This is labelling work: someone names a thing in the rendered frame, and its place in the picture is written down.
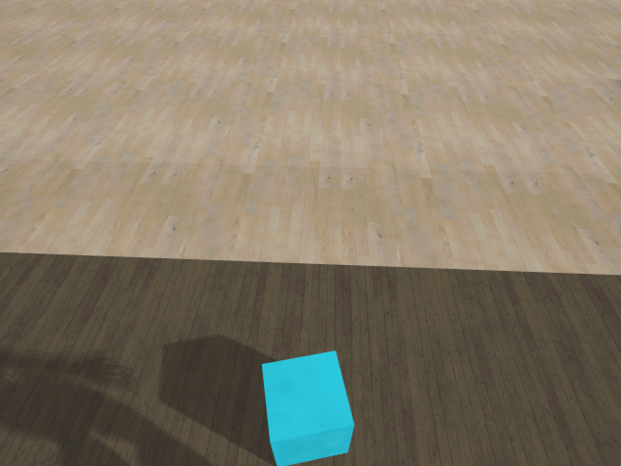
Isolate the carton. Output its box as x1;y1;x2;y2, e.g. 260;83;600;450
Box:
262;350;354;466

